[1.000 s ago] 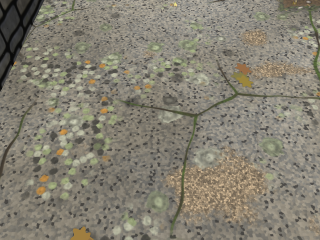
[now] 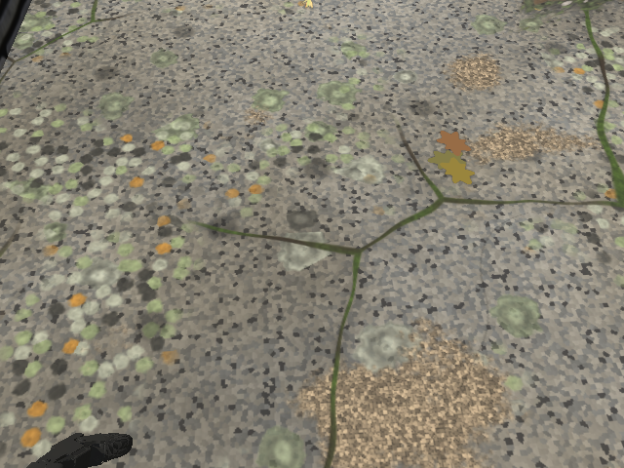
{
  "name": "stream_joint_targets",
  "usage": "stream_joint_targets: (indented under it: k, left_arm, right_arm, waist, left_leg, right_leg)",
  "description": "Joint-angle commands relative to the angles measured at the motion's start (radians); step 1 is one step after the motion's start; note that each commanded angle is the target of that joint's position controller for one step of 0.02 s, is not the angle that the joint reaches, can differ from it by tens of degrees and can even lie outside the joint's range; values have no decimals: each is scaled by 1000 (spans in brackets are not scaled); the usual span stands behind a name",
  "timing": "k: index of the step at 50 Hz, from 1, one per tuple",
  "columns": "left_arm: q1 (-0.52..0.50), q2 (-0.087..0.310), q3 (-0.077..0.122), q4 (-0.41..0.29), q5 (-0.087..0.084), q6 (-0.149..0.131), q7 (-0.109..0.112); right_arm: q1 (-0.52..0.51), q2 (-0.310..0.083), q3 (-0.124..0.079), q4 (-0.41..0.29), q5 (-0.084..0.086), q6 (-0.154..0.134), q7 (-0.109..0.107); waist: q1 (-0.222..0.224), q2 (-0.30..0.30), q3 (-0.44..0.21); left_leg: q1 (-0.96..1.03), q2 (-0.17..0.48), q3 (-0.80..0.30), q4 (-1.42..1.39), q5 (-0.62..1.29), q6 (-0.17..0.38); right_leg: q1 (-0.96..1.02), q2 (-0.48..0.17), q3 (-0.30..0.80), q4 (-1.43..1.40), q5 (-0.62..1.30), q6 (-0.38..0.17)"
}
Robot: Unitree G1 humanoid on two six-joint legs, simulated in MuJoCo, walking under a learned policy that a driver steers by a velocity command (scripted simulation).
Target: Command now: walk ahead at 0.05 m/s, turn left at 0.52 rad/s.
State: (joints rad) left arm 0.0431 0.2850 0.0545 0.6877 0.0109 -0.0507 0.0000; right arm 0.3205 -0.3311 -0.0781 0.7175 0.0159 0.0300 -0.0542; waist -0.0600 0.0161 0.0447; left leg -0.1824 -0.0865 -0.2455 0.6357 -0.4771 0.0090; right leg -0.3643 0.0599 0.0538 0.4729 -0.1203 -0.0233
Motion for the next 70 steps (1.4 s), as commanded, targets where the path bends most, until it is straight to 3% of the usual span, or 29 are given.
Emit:
stream_joint_targets:
  k: [1,2,3,6,10,16,19,20,21,22,23,25,28,30,33,38,41,42,43,44,45,47,49,57,61,64,67,69,70]
  left_arm:
    - [108,165,47,-43,7,6,6]
    - [62,112,32,-55,2,8,7]
    - [23,103,27,-59,4,14,7]
    - [2,114,26,-43,8,26,20]
    - [43,139,35,-17,6,33,33]
    - [39,193,46,9,-14,45,4]
    - [36,153,21,40,-36,44,-9]
    - [79,100,-1,64,-37,36,-17]
    - [121,41,-26,62,1,23,-32]
    - [170,19,-31,68,8,19,-34]
    - [131,92,-17,77,0,30,-26]
    - [78,142,-1,70,-11,38,-13]
    - [108,168,11,67,-22,51,-4]
    - [112,152,19,60,-29,60,-6]
    - [142,120,33,56,-39,89,-6]
    - [130,96,26,18,-35,107,-24]
    - [188,111,38,6,-36,110,-40]
    - [218,142,53,10,-29,108,-30]
    - [244,264,86,-7,-28,102,-8]
    - [258,345,95,-32,10,80,-12]
    - [258,289,79,-40,21,54,-22]
    - [170,240,66,-43,-10,34,-11]
    - [119,195,46,-55,-29,43,6]
    - [121,152,27,-70,-10,60,30]
    - [95,100,-1,-37,16,55,19]
    - [83,124,0,-7,17,53,8]
    - [109,155,13,20,-6,54,16]
    - [153,144,19,9,13,46,25]
    - [116,137,19,7,14,47,30]
  right_arm:
    - [151,-114,-21,-71,-6,-11,-3]
    - [92,-164,-40,-59,5,-1,-3]
    - [74,-165,-46,-51,7,11,-6]
    - [18,-111,-34,-87,6,27,2]
    - [-73,-81,-18,-147,0,21,14]
    - [-107,-68,2,-170,-9,17,34]
    - [-50,-37,9,-134,-18,14,39]
    - [-39,-51,8,-125,-25,12,36]
    - [-22,-122,-2,-132,-33,15,25]
    - [-129,-129,8,-156,-54,15,22]
    - [-193,-75,18,-168,-56,2,33]
    - [-194,-110,2,-149,-52,-13,37]
    - [-144,-121,-6,-130,-37,-16,23]
    - [-124,-128,-15,-132,-36,-14,11]
    - [-167,-111,-17,-134,-30,-25,8]
    - [-242,-118,-33,-123,-19,-20,20]
    - [-241,-130,-39,-100,10,-16,20]
    - [-185,-105,-34,-72,10,-19,24]
    - [-151,-60,-21,-77,-27,-22,28]
    - [-262,-28,-3,-149,-45,-23,19]
    - [-297,-84,-19,-137,-27,-20,12]
    - [-267,-95,-31,-106,-14,-16,0]
    - [-236,-106,-39,-86,-24,-14,-6]
    - [-198,-59,-26,-58,-13,-22,5]
    - [-199,-32,-6,-42,-14,-29,23]
    - [-193,-60,-8,-39,-4,-36,29]
    - [-171,-102,-12,-45,-14,-49,31]
    - [-165,-187,-33,-48,-4,-49,32]
    - [-156,-162,-34,-53,6,-46,37]
  waist:
    - [18,-216,-226]
    - [31,-144,-150]
    - [22,-102,-128]
    - [32,-153,-81]
    - [72,-142,-99]
    - [80,-145,-114]
    - [33,-125,-119]
    - [27,-97,-123]
    - [61,47,-179]
    - [124,187,-154]
    - [95,136,-127]
    - [72,156,-70]
    - [56,163,-31]
    - [33,173,-43]
    - [52,105,-42]
    - [55,102,-94]
    - [91,106,-124]
    - [95,46,-130]
    - [79,-201,-130]
    - [114,-348,-157]
    - [152,-163,-193]
    - [94,-81,-109]
    - [64,-106,-95]
    - [75,-131,-121]
    - [94,-154,-92]
    - [95,-143,-51]
    - [68,-75,-45]
    - [125,94,-93]
    - [94,119,-104]
  left_leg:
    - [-356,29,40,483,-241,-63]
    - [-371,55,65,541,-161,-83]
    - [-361,73,87,551,-101,-98]
    - [-328,97,159,555,26,-121]
    - [-366,141,178,415,69,-121]
    - [-184,130,236,143,94,-82]
    - [12,97,257,-192,267,-32]
    - [148,113,223,-324,393,-6]
    - [287,287,38,-313,645,34]
    - [138,402,-17,-287,623,155]
    - [25,353,34,-302,438,180]
    - [50,261,103,-302,273,103]
    - [45,316,95,-289,417,122]
    - [73,393,59,-286,551,190]
    - [83,464,77,-285,761,258]
    - [79,407,231,-232,754,208]
    - [55,399,283,-125,664,144]
    - [-10,356,336,-26,523,79]
    - [-232,248,426,239,194,-26]
    - [-448,82,319,472,-262,-83]
    - [-472,103,191,595,-254,-74]
    - [-491,136,167,566,-71,-51]
    - [-440,130,164,538,57,-66]
    - [-386,127,170,323,183,-120]
    - [-186,165,198,108,189,-113]
    - [-124,149,222,-9,170,-90]
    - [-57,148,205,-200,439,-44]
    - [-28,213,92,-133,727,32]
    - [-50,228,49,-161,676,69]
  right_leg:
    - [441,-484,520,-124,430,-253]
    - [362,-410,369,-118,372,-215]
    - [306,-351,271,-127,296,-187]
    - [186,-288,120,-185,242,-204]
    - [276,-339,84,-205,254,-248]
    - [239,-342,25,-181,288,-242]
    - [188,-300,23,-98,231,-185]
    - [112,-260,6,-73,145,-112]
    - [28,-186,-49,35,-70,-16]
    - [24,-130,-88,25,-312,50]
    - [120,-136,-68,26,-270,75]
    - [61,-105,-82,30,-109,77]
    - [-2,-100,-79,124,-117,66]
    - [-85,-93,-82,312,-337,62]
    - [-189,-132,-24,582,-496,86]
    - [-44,-124,-100,350,-313,93]
    - [99,-74,-160,105,-132,40]
    - [201,-54,-125,-2,6,5]
    - [360,-234,157,-81,392,-79]
    - [365,-467,524,-122,564,-320]
    - [370,-459,476,-143,457,-355]
    - [311,-349,322,-140,265,-246]
    - [263,-290,263,-144,285,-200]
    - [308,-250,223,-154,212,-201]
    - [197,-228,171,-174,101,-195]
    - [173,-244,190,-162,60,-197]
    - [201,-216,169,-87,108,-135]
    - [183,-88,48,1,8,-61]
    - [190,-44,-18,60,-25,-29]
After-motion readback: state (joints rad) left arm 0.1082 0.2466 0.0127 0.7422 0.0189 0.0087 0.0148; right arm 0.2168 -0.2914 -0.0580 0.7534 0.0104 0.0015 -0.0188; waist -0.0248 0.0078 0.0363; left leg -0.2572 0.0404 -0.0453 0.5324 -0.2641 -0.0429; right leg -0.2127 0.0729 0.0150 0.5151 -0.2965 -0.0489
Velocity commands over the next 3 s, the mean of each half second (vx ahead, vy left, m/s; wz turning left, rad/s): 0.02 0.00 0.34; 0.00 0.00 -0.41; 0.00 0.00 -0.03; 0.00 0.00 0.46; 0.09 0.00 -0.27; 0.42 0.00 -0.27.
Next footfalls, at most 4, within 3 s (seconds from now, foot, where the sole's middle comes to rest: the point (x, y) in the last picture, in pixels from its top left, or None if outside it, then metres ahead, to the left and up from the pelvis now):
0.42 left None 0.06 0.15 -0.77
0.84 right None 0.09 -0.09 -0.77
1.34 left None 0.14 0.14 -0.77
2.02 left None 0.10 0.16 -0.77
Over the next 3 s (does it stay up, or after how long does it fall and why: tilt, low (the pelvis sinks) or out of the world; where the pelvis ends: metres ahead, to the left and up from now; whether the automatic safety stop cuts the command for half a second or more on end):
stays up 0.33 -0.01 -0.02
